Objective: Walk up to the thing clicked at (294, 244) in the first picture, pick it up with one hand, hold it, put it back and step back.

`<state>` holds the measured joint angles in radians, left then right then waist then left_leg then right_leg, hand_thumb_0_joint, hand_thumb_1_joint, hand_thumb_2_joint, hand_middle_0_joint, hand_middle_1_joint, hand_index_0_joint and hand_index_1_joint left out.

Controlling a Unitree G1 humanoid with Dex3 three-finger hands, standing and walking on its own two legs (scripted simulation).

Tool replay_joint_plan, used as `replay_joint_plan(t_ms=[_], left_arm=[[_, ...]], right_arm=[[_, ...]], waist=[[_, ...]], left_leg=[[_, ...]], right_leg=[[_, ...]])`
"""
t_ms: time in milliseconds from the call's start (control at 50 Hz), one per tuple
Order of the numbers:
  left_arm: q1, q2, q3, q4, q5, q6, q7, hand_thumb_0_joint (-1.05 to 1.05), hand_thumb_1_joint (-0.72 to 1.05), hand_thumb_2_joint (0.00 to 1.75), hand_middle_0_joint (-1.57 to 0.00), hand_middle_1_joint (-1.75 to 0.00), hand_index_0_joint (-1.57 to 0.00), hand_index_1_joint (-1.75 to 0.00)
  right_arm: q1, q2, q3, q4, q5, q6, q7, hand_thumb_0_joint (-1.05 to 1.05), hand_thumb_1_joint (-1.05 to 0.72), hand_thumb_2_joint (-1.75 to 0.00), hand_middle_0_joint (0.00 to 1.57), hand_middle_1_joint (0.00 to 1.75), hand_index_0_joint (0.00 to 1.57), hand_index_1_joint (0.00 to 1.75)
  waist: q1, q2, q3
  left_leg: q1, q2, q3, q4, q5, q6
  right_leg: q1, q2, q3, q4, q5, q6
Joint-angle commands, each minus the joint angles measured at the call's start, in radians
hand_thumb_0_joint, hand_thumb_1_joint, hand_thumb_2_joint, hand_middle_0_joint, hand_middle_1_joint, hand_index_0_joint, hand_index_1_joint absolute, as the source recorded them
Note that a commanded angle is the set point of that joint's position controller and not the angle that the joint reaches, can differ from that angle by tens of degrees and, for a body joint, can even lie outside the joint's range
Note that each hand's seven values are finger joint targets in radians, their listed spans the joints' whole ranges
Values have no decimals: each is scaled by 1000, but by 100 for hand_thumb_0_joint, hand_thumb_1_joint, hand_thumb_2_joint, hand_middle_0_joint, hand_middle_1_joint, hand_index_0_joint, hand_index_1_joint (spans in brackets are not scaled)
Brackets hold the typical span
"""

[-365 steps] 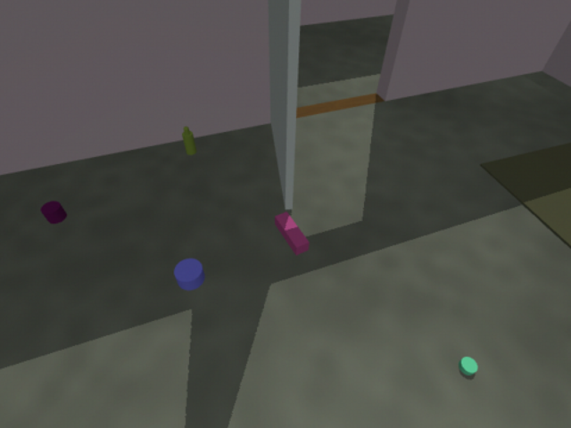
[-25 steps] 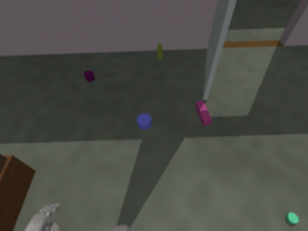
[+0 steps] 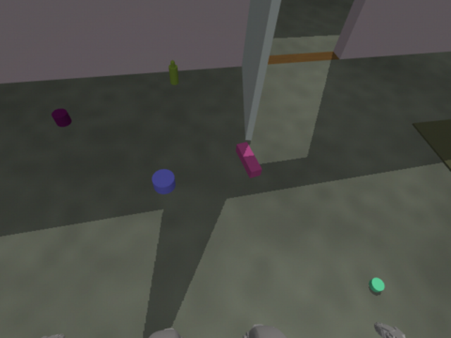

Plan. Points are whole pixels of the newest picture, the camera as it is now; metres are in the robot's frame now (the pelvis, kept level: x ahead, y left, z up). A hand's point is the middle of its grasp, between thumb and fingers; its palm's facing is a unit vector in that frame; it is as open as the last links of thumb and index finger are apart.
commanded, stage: walk up
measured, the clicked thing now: (248, 159) +1.06 -0.13 -0.73
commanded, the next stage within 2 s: stand in 1.84 s
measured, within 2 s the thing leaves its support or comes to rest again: neither
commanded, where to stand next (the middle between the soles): +0.04 +0.00 m, yaw -8 degrees
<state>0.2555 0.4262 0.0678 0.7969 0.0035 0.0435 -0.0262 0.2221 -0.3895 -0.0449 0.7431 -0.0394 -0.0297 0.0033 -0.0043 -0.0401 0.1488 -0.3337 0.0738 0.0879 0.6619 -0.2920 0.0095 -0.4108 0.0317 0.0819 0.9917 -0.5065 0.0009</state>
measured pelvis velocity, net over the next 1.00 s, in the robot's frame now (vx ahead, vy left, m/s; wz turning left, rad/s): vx -0.01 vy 0.00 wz -0.18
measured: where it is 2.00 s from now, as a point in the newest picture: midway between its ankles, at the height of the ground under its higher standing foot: outside the picture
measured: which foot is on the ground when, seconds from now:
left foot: down 0.00-1.00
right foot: up 0.00-0.08, down 0.10-1.00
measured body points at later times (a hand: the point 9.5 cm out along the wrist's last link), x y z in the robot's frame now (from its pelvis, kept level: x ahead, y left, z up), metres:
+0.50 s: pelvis -0.01 -0.01 +0.00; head +0.01 -0.02 +0.44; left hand +0.12 +0.28 -0.11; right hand +0.04 -0.32 -0.13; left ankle +0.02 +0.13 -0.72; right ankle +0.00 -0.14 -0.72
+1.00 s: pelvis -0.01 +0.00 +0.01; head +0.01 -0.01 +0.46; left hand +0.14 +0.29 -0.11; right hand +0.02 -0.32 -0.12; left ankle +0.02 +0.13 -0.72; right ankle +0.00 -0.14 -0.72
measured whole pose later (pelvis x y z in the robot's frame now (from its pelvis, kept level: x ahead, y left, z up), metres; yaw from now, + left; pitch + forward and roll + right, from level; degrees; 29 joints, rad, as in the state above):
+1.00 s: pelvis -0.01 +0.00 +0.01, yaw -10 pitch -3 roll +1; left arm 0.11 0.37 0.01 1.06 0.00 -0.01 0.00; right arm 0.10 -0.38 -0.03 1.06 -0.01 0.01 0.02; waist -0.02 0.01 0.09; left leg -0.21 0.06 0.10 0.53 -0.27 -0.02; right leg -0.26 0.03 0.16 0.56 -0.25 0.03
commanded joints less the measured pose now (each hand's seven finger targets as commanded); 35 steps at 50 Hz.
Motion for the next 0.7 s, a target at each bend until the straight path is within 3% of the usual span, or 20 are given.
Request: replay_joint_plan(t_ms=[0,40,60,80,100,120,160,180,260,300,320,340,360,380,400,440,460,480,580,680], left_arm=[[55,157,48,-59,9,-51,19,0,90,90,-20,-30,-20,-30],[128,145,49,-11,11,-63,29,0,90,90,-20,-30,-20,-30],[139,169,58,-5,18,-74,36,0,90,90,-20,-30,-20,-30],[111,232,72,-18,31,-84,42,0,90,90,-20,-30,-20,-30],[53,309,78,-43,31,-88,47,0,90,90,-20,-30,-20,-30],[34,331,75,-50,31,-89,47,0,90,90,-20,-30,-20,-30],[-6,244,48,-36,15,-99,54,0,90,90,-20,-30,-20,-30],[-9,241,46,-29,21,-102,57,0,90,90,-20,-30,-20,-30],[-11,221,33,-23,17,-99,55,0,90,90,-20,-30,-20,-30],[-54,202,24,-26,3,-88,54,0,90,90,-20,-30,-20,-30],[-65,168,12,-32,-5,-85,52,0,90,90,-20,-30,-20,-30],[-47,124,-1,-28,-14,-81,50,0,90,90,-20,-30,-20,-30],[-38,164,11,14,-12,-77,58,0,90,90,-20,-30,-20,-30],[-22,168,10,33,-2,-80,57,0,90,90,-20,-30,-20,-30],[-10,153,7,53,-3,-86,53,0,90,90,-20,-30,-20,-30],[-49,186,14,66,1,-94,45,0,90,90,-20,-30,-20,-30],[-70,207,16,66,1,-97,43,0,90,90,-20,-30,-20,-30],[-94,207,12,75,1,-96,43,0,90,90,-20,-30,-20,-30],[-162,185,-1,106,6,-94,43,0,90,90,-20,-30,-20,-30],[-162,160,-8,138,0,-88,40,0,90,90,-20,-30,-20,-30]], right_arm=[[26,-290,-88,-73,3,4,-3,0,-90,-90,20,30,20,30],[-22,-275,-82,-79,16,22,0,0,-90,-90,20,30,20,30],[-17,-240,-67,-79,22,28,1,0,-90,-90,20,30,20,30],[-13,-177,-48,-90,30,33,1,0,-90,-90,20,30,20,30],[-61,-156,-43,-102,38,42,-7,0,-90,-90,20,30,20,30],[-88,-218,-64,-77,30,48,-16,0,-90,-90,20,30,20,30],[-46,-211,-59,-24,45,44,-9,0,-90,-90,20,30,20,30],[-35,-204,-54,-7,45,38,-10,0,-90,-90,20,30,20,30],[-20,-189,-44,39,33,19,-5,0,-90,-90,20,30,20,30],[18,-180,-48,77,29,8,-6,0,-90,-90,20,30,20,30],[36,-203,-56,85,17,2,-11,0,-90,-90,20,30,20,30],[-14,-260,-61,74,12,-8,-11,0,-90,-90,20,30,20,30],[-74,-291,-61,75,29,-5,-4,0,-90,-90,20,30,20,30],[-103,-270,-55,73,26,-6,1,0,-90,-90,20,30,20,30],[-124,-248,-41,81,27,-5,2,0,-90,-90,20,30,20,30],[-124,-221,-30,97,35,4,1,0,-90,-90,20,30,20,30],[-118,-212,-24,111,36,6,2,0,-90,-90,20,30,20,30],[-114,-203,-24,126,37,8,2,0,-90,-90,20,30,20,30],[-117,-194,-23,171,37,12,8,0,-90,-90,20,30,20,30],[-141,-208,-22,208,34,6,7,0,-90,-90,20,30,20,30]], waist=[[-23,257,-193],[26,229,-205],[37,168,-200],[27,-28,-166],[26,-175,-112],[32,-134,-78],[-1,-46,-99],[-6,-109,-111],[2,-147,-172],[-33,-110,-186],[-38,-62,-202],[-13,94,-217],[9,146,-194],[26,124,-185],[41,117,-175],[17,92,-130],[7,85,-123],[-6,65,-124],[-18,-15,-135],[-4,21,-164]], left_leg=[[142,229,-205,-142,276,207],[61,200,-154,-29,279,168],[10,166,-118,62,229,123],[-149,83,-67,217,76,56],[-223,-26,-54,300,-286,7],[-141,6,-146,397,-350,3],[-187,16,-164,353,-274,10],[-173,18,-142,309,-229,11],[-23,-23,-83,96,-190,2],[140,-43,-60,-121,20,10],[203,10,-140,-179,109,33],[184,160,-348,-237,110,100],[76,251,-406,-234,72,185],[53,239,-365,-207,100,187],[29,176,-283,-180,99,145],[-33,63,-174,-130,-1,51],[11,30,-141,-114,-29,29],[53,19,-131,-107,-47,24],[108,32,-129,-157,-63,42],[115,73,-151,-238,-59,53]], right_leg=[[61,-3,-104,-202,-1,2],[200,20,-142,-411,181,-17],[259,20,-106,-495,218,-30],[289,-119,175,-555,243,-80],[145,-346,507,-637,245,-223],[25,-395,553,-619,294,-305],[159,-278,352,-521,443,-239],[164,-249,318,-511,469,-211],[172,-200,228,-431,657,-193],[87,-163,167,-362,621,-146],[42,-136,147,-323,550,-98],[3,-43,83,-262,367,-39],[93,-3,-6,-226,137,-28],[142,-17,-9,-266,77,-28],[172,-22,34,-337,179,-43],[184,-79,144,-441,314,-81],[135,-114,200,-457,326,-99],[97,-131,221,-475,313,-108],[80,-105,196,-527,292,-79],[135,-75,145,-502,325,-61]])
